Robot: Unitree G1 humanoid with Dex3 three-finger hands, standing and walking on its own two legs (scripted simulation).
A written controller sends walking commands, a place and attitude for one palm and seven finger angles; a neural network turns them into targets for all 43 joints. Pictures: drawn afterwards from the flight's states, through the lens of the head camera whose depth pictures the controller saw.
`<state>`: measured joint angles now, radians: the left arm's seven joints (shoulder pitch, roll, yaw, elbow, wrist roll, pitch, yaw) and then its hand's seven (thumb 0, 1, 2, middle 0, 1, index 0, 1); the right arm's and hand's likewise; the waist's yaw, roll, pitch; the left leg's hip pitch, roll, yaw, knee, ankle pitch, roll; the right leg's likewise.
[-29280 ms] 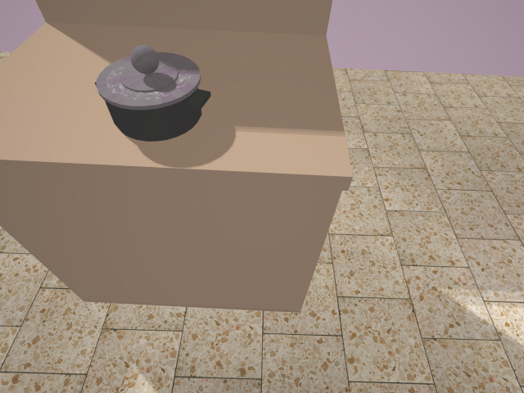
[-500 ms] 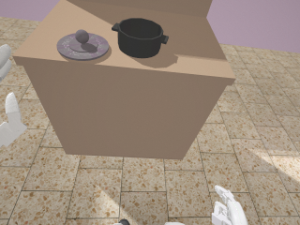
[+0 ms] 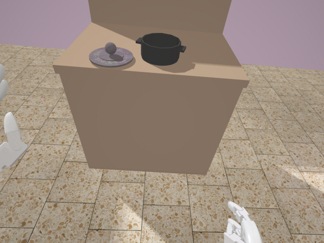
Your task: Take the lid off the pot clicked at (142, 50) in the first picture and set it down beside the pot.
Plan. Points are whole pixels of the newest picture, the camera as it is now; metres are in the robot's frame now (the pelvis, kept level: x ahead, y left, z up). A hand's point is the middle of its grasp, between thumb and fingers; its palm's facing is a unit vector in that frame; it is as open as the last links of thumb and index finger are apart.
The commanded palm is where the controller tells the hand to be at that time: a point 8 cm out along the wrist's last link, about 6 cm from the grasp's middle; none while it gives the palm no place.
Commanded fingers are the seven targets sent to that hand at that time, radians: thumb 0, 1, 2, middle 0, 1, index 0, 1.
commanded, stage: stop stepping back and stand still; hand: left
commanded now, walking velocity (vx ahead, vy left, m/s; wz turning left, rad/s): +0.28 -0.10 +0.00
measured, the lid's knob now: (110, 48) +0.87 +0.23 +0.11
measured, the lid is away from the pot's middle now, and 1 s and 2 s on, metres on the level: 0.23 0.23 0.23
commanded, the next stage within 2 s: let the arm hang, fingers relaxed in 1.26 s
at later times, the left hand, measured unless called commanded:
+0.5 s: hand out of the picture +0.15 +0.18 -0.15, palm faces +0.08 -0.97 -0.21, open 7.4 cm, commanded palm none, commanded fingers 0.00 0.90 0.90 -0.20 -0.30 -0.20 -0.30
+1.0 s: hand out of the picture +0.09 +0.19 -0.16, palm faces +0.07 -0.96 -0.26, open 7.3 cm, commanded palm none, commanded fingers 0.00 0.90 0.90 -0.20 -0.30 -0.20 -0.30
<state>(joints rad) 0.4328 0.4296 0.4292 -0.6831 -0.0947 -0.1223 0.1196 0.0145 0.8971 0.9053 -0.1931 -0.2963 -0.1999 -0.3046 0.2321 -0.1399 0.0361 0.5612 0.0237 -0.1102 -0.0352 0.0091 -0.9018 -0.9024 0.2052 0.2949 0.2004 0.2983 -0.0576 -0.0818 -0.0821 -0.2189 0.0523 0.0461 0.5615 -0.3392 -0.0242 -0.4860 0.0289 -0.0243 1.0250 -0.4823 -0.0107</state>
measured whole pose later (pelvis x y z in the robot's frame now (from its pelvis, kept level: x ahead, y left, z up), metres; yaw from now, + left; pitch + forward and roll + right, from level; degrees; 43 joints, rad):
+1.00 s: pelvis +0.07 +0.00 +0.01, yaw +4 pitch +1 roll +0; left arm 0.21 0.18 0.02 1.07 0.01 -0.01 0.03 0.00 0.91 0.90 -0.19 -0.30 -0.20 -0.30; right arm 0.29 -0.15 -0.04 1.02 -0.01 0.01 -0.03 0.02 -0.93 -0.90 0.21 0.29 0.20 0.30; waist -0.03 0.04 0.07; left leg -0.21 0.01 0.06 0.50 -0.30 0.01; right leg -0.21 -0.01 0.04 0.52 -0.32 0.02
